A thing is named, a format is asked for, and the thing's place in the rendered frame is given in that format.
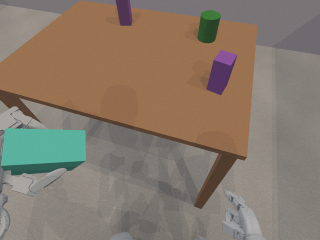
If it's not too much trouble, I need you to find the left robot hand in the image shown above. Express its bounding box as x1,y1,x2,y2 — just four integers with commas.
0,106,67,197

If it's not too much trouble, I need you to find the sponge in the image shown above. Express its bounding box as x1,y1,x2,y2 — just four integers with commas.
1,128,86,176

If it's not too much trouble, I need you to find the table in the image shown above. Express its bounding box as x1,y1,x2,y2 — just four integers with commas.
0,0,258,209

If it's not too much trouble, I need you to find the robot left forearm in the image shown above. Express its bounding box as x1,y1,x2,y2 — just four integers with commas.
0,193,11,240

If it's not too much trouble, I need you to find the right robot hand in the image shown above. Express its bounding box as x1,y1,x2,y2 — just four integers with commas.
222,190,263,240

